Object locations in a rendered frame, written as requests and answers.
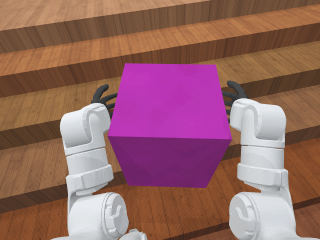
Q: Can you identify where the right robot upper arm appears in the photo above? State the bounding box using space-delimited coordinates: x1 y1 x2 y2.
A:
229 192 320 240

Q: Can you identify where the left robot upper arm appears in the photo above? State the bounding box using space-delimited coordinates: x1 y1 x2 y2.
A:
51 192 129 240

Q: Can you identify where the left robot forearm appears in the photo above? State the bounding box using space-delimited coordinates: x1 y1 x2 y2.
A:
60 103 114 234

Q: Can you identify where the robot left hand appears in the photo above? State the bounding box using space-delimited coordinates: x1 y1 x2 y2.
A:
91 84 118 118

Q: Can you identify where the left robot shin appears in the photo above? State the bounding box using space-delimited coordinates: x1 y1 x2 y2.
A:
129 228 138 233

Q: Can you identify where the robot right hand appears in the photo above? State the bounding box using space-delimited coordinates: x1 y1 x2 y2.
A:
221 80 248 123

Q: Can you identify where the right robot forearm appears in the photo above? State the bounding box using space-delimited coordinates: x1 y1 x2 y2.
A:
229 98 296 230

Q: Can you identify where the carton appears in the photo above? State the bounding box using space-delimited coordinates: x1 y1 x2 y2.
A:
107 63 232 188

